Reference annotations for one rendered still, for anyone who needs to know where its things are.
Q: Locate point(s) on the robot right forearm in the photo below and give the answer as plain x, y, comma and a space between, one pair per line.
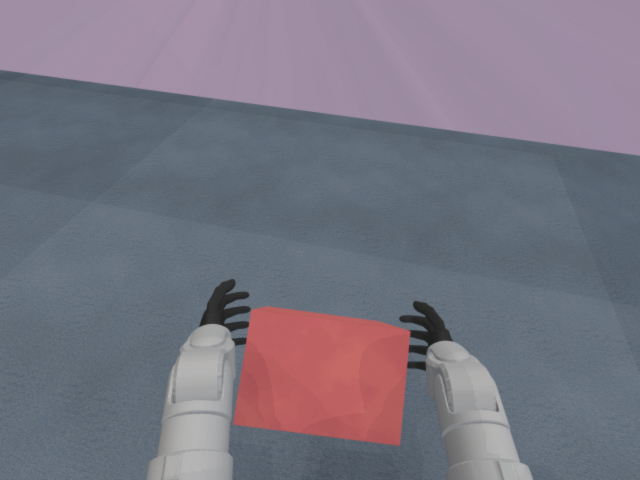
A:
472, 419

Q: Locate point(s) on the robot right hand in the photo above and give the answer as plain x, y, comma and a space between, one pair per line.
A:
432, 323

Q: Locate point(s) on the robot left hand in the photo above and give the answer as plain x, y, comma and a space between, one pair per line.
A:
214, 314

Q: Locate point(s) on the carton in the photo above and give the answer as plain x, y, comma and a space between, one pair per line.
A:
322, 374

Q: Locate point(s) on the robot left forearm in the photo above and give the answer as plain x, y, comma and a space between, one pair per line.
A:
194, 438

